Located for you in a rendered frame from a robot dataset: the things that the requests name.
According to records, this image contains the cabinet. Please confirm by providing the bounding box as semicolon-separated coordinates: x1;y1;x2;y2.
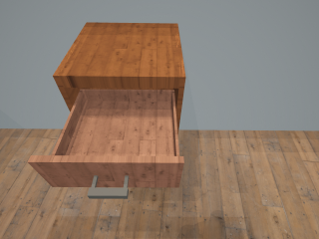
53;22;186;134

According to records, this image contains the drawer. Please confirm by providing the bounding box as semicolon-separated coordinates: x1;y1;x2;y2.
27;89;184;188

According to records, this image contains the handle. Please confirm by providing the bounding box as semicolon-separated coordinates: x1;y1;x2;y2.
87;175;129;199

